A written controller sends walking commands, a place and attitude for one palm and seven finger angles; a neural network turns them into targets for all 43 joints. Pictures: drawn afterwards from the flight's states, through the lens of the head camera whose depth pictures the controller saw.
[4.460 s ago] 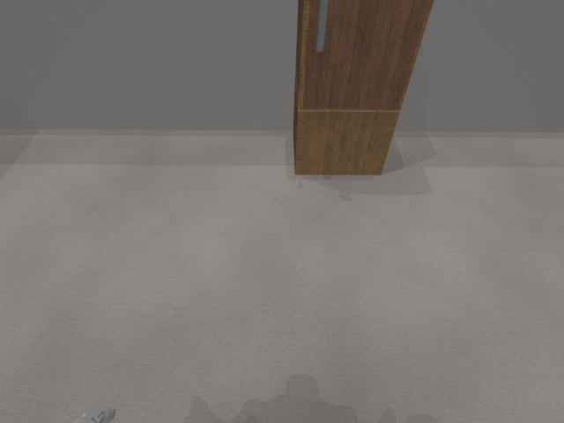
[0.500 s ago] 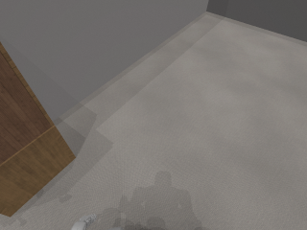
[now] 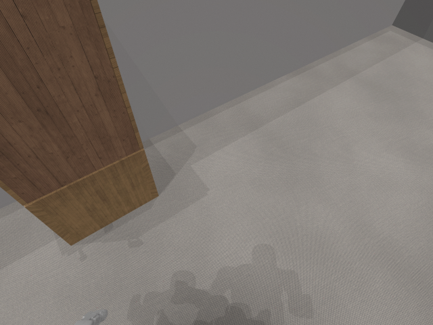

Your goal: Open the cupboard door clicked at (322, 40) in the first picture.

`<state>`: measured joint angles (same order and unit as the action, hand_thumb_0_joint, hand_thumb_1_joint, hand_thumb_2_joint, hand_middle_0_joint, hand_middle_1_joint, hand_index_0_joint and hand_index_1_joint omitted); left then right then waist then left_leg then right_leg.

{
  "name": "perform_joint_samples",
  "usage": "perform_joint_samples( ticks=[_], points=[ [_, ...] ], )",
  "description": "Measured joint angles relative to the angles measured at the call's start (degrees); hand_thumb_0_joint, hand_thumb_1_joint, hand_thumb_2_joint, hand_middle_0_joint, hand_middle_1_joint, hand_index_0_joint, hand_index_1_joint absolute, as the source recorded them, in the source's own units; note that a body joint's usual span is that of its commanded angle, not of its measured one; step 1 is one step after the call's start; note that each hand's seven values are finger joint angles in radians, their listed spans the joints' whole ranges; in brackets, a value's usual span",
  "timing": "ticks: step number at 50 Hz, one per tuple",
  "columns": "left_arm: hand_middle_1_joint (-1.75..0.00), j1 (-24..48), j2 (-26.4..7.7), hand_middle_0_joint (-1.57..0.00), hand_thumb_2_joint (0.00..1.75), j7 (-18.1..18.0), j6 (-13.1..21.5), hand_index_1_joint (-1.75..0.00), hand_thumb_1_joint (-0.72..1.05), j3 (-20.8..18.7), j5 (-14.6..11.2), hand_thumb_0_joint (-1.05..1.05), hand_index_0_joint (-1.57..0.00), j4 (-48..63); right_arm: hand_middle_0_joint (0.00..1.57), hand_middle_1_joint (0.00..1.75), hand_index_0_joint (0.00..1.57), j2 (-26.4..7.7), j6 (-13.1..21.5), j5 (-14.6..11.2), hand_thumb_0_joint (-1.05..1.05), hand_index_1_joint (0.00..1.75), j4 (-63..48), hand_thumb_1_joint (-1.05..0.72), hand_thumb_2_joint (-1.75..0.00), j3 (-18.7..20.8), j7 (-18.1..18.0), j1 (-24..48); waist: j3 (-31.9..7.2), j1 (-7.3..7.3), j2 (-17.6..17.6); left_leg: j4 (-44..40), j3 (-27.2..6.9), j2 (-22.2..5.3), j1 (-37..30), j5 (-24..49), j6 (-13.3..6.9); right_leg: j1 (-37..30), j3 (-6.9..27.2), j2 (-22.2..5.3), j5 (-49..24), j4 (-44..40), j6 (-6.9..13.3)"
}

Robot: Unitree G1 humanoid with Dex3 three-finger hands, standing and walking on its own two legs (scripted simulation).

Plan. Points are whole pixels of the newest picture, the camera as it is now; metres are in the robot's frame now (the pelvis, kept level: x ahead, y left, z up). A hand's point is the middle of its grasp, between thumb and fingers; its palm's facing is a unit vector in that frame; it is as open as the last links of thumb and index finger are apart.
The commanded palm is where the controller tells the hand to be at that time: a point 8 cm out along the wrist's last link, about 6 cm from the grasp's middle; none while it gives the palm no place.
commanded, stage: turn to face it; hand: left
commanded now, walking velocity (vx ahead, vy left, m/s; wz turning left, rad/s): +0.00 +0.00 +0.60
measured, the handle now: out of the picture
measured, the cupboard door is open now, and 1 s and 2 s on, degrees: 0 0 0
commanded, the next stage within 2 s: take the last steps up to it in 0.90 s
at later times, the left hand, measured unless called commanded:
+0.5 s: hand out of the picture -0.05 +0.22 -0.19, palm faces +0.34 -0.91 -0.24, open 7.3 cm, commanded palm none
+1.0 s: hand out of the picture +0.00 +0.21 -0.15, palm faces +0.47 -0.84 -0.27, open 7.3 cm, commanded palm none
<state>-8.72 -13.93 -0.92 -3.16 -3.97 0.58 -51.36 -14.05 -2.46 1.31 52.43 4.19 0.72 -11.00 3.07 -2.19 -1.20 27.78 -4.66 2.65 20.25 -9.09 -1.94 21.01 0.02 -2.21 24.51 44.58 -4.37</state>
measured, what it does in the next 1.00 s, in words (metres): steps on the spot, turning left: right foot, then left foot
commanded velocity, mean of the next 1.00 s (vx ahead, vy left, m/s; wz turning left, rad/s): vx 0.01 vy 0.00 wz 0.42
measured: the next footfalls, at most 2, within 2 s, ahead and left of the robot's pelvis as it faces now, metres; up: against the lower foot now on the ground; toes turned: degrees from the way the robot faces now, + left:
right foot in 0.06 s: +0.03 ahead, -0.15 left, +0.00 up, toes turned +2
left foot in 0.44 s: -0.02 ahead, +0.12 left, +0.00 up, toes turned +24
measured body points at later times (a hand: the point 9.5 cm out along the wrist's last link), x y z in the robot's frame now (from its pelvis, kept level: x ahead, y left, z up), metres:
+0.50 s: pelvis -0.02 +0.01 -0.01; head +0.03 +0.05 +0.43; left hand -0.07 +0.27 -0.17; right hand +0.18 -0.20 -0.14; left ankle -0.06 +0.10 -0.74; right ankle -0.01 -0.15 -0.71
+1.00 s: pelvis +0.00 -0.01 -0.01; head +0.03 -0.03 +0.44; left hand -0.02 +0.25 -0.13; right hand +0.16 -0.21 -0.17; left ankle -0.07 +0.09 -0.71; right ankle +0.06 -0.10 -0.74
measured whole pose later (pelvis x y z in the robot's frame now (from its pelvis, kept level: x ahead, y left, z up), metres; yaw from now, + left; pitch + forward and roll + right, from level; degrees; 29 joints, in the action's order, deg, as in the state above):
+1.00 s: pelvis +0.00 -0.01 -0.01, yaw +30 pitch -1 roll +1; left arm -9.2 -10.1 -1.0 -0.3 -0.8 1.1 -51.5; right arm -13.0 -3.4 0.6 56.0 3.7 0.2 -13.2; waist 3.3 -2.1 -3.1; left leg 46.5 -3.3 3.0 20.0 -26.9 0.8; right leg 15.0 -4.9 -2.6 16.7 32.7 1.0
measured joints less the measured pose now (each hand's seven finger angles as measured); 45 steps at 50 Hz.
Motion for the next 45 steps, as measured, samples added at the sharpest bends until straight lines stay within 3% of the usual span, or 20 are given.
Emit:
perform_joint_samples(
  ticks=[3, 6, 9, 11, 15, 19, 22, 23, 25, 27, 30, 38, 43, 45],
  points=[
    [-0.3, -0.9, 0.6, -0.2, 0.9, 0.1, 1.2, -0.3, 0.91, 0.8, 0.0, 0.0, -0.2, 1.8, 0.2, 0.3, 0.2, -0.5, -0.9, -0.3, 0.0, 0.3, -0.5, -0.91, -0.9, 0.5, 0.3, -0.2, -1.0, 0.31, -0.3, 3.4, -1.8, 1.4, 2.5, -1.1, 1.4, -5.5, -0.5, 0.2, -4.6, -13.2, 1.6],
    [-0.3, -1.7, 2.3, -0.2, 0.9, -0.1, 1.6, -0.3, 0.91, 1.8, 0.6, 0.0, -0.2, 2.2, 0.2, 0.3, 0.2, -1.7, -1.8, -0.2, 0.01, 0.3, -0.4, -0.91, -0.9, 1.3, 0.5, 0.2, -0.6, 0.75, -2.0, 19.4, -0.7, 1.4, 8.2, -12.9, 3.0, -5.7, -2.8, -0.1, -6.7, -12.3, 3.4],
    [-0.3, -3.3, 3.2, -0.2, 0.9, -0.2, 1.5, -0.3, 0.91, 2.4, 0.7, 0.0, -0.2, 1.8, 0.2, 0.3, 0.2, -2.2, -2.2, 0.0, 0.01, 0.3, -0.2, -0.91, -0.9, 1.5, 1.1, 0.5, -0.6, 0.72, -2.0, 33.6, 2.4, -0.2, 11.6, -12.8, 4.2, -7.6, -4.7, -1.3, -7.0, -14.0, 3.7],
    [-0.3, -3.7, 3.4, -0.2, 0.9, -0.2, 1.6, -0.3, 0.91, 2.6, 0.8, 0.0, -0.21, 1.4, 0.2, 0.3, 0.2, -2.1, -2.2, -0.1, 0.01, 0.3, -0.3, -0.91, -0.9, 1.4, 1.4, 0.5, -0.2, 0.43, -1.4, 36.5, 4.1, -1.8, 11.5, -12.2, 5.2, -8.7, -6.2, -2.4, -7.1, -14.8, 3.6],
    [-0.3, -4.3, 3.3, -0.21, 0.9, 0.0, 2.0, -0.3, 0.91, 3.0, 1.0, 0.0, -0.21, 1.1, 0.2, 0.3, 0.2, -1.6, -2.6, -0.3, 0.01, 0.3, 0.3, -0.91, -0.9, 0.9, 1.5, 1.0, 0.8, 0.94, 0.3, 30.8, 6.2, -4.0, 7.7, -14.2, 6.2, -9.6, -9.0, -4.7, -6.7, -14.9, 3.2],
    [-0.3, -4.9, 2.5, -0.21, 0.9, 0.3, 2.1, -0.3, 0.9, 2.7, 1.2, 0.0, -0.21, 0.9, 0.2, 0.3, 0.2, -1.2, -2.6, -0.6, 0.01, 0.3, 0.6, -0.91, -0.9, 0.1, 1.5, 2.6, 1.9, 2.24, 1.8, 20.3, 8.1, -4.8, 2.5, -15.9, 5.8, -8.9, -11.5, -6.8, -5.5, -13.0, 2.0],
    [-0.31, -5.8, 1.1, -0.21, 0.9, 0.4, 1.6, -0.3, 0.9, 2.1, 1.0, 0.0, -0.21, 0.4, 0.2, 0.3, 0.2, -0.9, -1.6, -0.7, 0.01, 0.3, -0.3, -0.91, -0.9, -0.5, 1.6, 3.4, 2.0, 2.75, 2.9, 8.5, 9.7, -4.5, -3.0, -10.3, 4.8, -7.6, -13.3, -8.6, -3.4, -9.3, 0.4],
    [-0.31, -6.0, 0.3, -0.21, 0.9, 0.5, 1.3, -0.3, 0.9, 1.7, 0.7, 0.0, -0.21, 0.1, 0.2, 0.3, 0.2, -0.7, -1.0, -0.6, 0.01, 0.3, -0.5, -0.91, -0.9, -0.6, 1.6, 3.9, 2.1, 2.84, 3.7, 6.7, 10.2, -3.8, -3.6, -9.8, 2.4, -6.1, -12.9, -9.6, -2.5, -6.2, 0.1],
    [-0.3, -5.6, -1.1, -0.21, 0.9, 0.2, 0.1, -0.3, 0.91, 1.0, 0.6, 0.0, -0.21, -0.9, 0.2, 0.3, 0.2, 0.1, 0.2, -0.7, 0.01, 0.3, -1.0, -0.91, -0.9, -1.0, 1.4, 4.7, 2.8, 3.25, 4.9, 8.3, 10.0, -3.1, -2.8, -10.7, 0.0, -1.6, -8.6, -8.9, 4.9, 4.1, -0.4],
    [-0.3, -5.0, -1.8, -0.2, 0.9, -0.1, -0.9, -0.3, 0.91, 0.5, 0.4, 0.0, -0.21, -2.0, 0.2, 0.3, 0.2, 0.6, 1.1, -0.6, 0.01, 0.3, -1.3, -0.91, -0.9, -1.3, 0.6, 4.6, 2.8, 3.0, 4.4, 7.4, 8.9, -3.2, -3.3, -10.5, -0.6, 2.3, -5.5, -6.6, 6.7, 13.2, -0.6],
    [-0.3, -3.9, -2.4, -0.2, 0.9, 0.2, -0.8, -0.3, 0.91, 0.1, 0.3, 0.0, -0.2, -2.3, 0.2, 0.3, 0.2, 1.3, 1.4, -0.5, 0.0, 0.3, -1.1, -0.91, -0.9, -1.7, -0.1, 3.8, 2.5, 2.75, 3.6, 3.5, 7.2, -3.0, -5.2, -8.2, -0.6, 5.7, -3.5, -5.0, 3.0, 18.7, -0.9],
    [-0.3, -0.9, -1.5, -0.2, 0.9, 0.2, -0.2, -0.3, 0.91, 0.5, 0.3, 0.0, -0.2, -0.8, 0.2, 0.3, 0.2, 2.4, 1.1, -0.4, 0.0, 0.3, 0.6, -0.91, -0.9, -2.2, -0.4, 0.8, 1.2, 1.93, 2.4, -2.0, 4.0, -1.1, -8.3, -5.0, -0.8, 5.4, -1.4, -3.1, -0.8, 11.9, -1.5],
    [-0.3, 0.6, 0.5, -0.2, 0.9, 0.0, 0.3, -0.3, 0.91, 1.4, 0.0, 0.0, -0.2, -0.4, 0.2, 0.3, 0.2, 2.5, 0.5, -0.1, 0.0, 0.3, 1.8, -0.91, -0.9, -1.9, -0.5, -0.8, 0.7, 0.67, 1.1, -0.8, 2.4, -0.3, -8.1, -5.5, 0.0, 0.4, -1.7, -1.2, -0.3, 0.6, -0.4],
    [-0.3, 0.6, 1.3, -0.2, 0.9, 0.0, 0.9, -0.3, 0.91, 1.8, -0.1, 0.0, -0.2, -0.1, 0.2, 0.3, 0.2, 2.3, 0.3, -0.2, 0.0, 0.3, 2.3, -0.91, -0.9, -1.7, -0.5, -1.4, 0.4, 0.44, 0.5, 0.8, 1.8, 0.0, -7.3, -6.2, 0.6, -2.9, -2.2, -0.4, -4.1, -6.5, 0.1]
  ],
)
